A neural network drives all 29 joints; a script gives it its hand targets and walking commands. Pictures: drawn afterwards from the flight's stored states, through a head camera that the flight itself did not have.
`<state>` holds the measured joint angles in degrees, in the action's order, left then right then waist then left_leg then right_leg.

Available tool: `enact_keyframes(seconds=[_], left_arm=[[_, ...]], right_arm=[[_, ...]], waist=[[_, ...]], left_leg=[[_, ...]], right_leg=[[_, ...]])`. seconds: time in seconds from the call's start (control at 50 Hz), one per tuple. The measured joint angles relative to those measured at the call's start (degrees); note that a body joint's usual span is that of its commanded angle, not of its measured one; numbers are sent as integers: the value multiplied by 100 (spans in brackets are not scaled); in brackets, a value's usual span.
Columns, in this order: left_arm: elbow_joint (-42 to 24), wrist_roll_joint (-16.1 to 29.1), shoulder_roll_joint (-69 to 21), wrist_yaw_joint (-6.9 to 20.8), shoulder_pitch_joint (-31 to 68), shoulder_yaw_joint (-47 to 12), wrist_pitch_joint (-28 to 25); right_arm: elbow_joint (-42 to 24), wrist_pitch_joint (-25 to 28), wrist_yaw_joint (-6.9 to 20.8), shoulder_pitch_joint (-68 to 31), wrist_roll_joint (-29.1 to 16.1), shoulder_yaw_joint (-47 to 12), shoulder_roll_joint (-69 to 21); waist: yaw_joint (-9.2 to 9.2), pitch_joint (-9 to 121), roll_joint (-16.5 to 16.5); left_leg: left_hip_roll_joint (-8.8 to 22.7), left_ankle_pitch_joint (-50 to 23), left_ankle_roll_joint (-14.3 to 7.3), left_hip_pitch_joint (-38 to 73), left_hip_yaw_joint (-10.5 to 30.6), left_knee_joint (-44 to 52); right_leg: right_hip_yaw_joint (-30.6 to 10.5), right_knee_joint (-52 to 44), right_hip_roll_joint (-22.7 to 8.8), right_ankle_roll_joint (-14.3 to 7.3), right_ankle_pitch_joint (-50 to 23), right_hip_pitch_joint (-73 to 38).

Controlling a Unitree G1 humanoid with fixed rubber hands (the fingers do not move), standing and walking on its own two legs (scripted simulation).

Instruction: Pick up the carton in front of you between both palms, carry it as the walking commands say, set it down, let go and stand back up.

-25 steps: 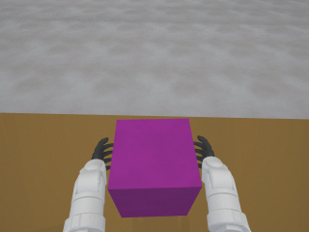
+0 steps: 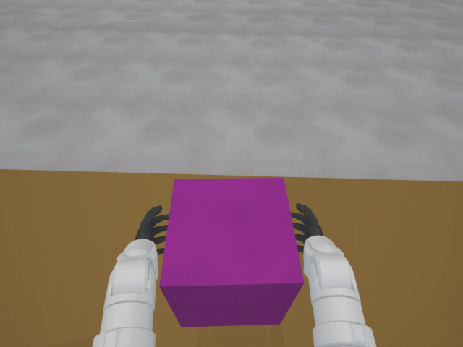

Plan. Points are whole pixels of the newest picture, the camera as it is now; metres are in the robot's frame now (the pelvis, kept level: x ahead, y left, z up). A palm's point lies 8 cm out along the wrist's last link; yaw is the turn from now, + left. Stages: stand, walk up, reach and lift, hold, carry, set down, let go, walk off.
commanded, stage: reach and lift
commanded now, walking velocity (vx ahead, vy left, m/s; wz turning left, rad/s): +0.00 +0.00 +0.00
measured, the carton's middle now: (230, 255) +0.31 +0.00 -0.04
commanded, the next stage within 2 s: hold in 0.26 s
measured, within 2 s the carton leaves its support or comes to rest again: neither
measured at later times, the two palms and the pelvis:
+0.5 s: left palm (140, 246) +0.28 +0.15 +0.05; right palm (314, 240) +0.28 -0.15 +0.05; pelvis +0.00 +0.00 +0.00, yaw +0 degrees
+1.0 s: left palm (141, 246) +0.28 +0.15 +0.05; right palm (315, 240) +0.28 -0.15 +0.05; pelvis -0.01 +0.00 +0.00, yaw +0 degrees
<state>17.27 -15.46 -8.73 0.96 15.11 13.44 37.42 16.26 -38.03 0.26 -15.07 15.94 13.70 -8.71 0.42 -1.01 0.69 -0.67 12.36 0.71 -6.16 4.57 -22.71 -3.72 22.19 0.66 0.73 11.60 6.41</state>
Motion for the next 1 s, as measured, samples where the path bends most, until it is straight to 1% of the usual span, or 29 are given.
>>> enact_keyframes(seconds=[0.28,0.38,0.44,0.6,0.8,1.0], left_arm=[[-372,111,48,-38,-223,-221,250],[-645,191,66,-63,-320,-319,426],[-718,200,67,-67,-322,-326,528],[-525,104,27,-24,-114,-164,611],[-403,72,-5,-9,29,-38,554],[-397,52,-11,5,52,-25,555]], right_arm=[[-347,-241,-39,208,-115,-209,44],[-636,-440,-64,296,-180,-320,62],[-681,-534,-58,280,-186,-324,60],[-462,-598,-21,55,-106,-144,14],[-349,-548,-7,-86,-66,-18,-18],[-354,-540,2,-89,-44,-17,-19]], waist=[[-6,14,-7],[-11,-8,-8],[-16,-9,-11],[-12,-80,-13],[-24,-99,-17],[-22,-104,-4]], left_leg=[[2,-26,-9,225,1,154],[-3,-61,-12,336,-1,230],[-1,-82,-12,396,2,260],[-7,-83,-14,413,1,184],[5,-64,-1,368,0,98],[2,-90,0,372,10,137]], right_leg=[[-3,-179,-8,6,-37,-238],[-8,-245,-19,11,-67,-344],[-6,-282,-18,10,-89,-408],[-9,-199,-17,12,-87,-421],[-13,-127,1,5,-81,-379],[-6,-159,-2,5,-99,-383]])
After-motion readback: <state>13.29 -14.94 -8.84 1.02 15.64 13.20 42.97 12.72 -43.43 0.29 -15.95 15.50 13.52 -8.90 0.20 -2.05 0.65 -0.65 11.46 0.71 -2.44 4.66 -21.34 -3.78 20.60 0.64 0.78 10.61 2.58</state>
